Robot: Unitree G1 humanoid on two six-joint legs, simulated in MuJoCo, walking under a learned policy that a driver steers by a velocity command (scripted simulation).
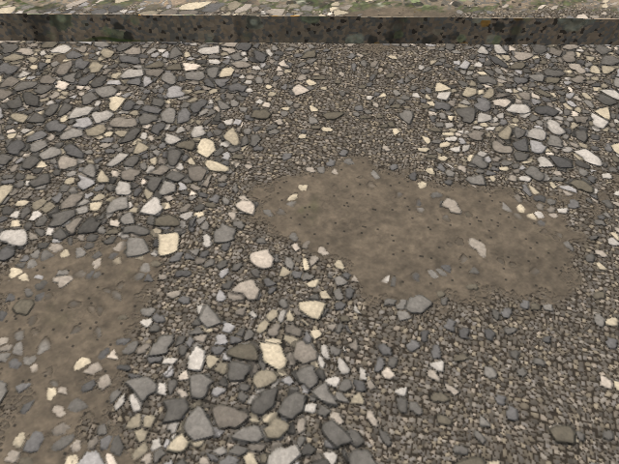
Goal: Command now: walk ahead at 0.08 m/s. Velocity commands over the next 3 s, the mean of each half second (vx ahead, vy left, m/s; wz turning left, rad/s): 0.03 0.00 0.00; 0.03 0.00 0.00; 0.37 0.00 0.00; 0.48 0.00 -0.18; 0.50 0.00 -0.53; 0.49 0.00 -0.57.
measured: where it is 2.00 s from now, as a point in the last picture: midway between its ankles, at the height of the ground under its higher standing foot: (328, 440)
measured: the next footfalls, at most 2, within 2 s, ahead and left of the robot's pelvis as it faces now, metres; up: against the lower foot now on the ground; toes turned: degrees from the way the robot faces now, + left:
right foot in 0.04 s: +0.12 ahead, -0.13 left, +0.00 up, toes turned -1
left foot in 1.68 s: +0.51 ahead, +0.09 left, +0.00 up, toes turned +3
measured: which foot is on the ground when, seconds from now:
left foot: down 0.00-1.00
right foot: up 0.00-0.02, down 0.04-1.00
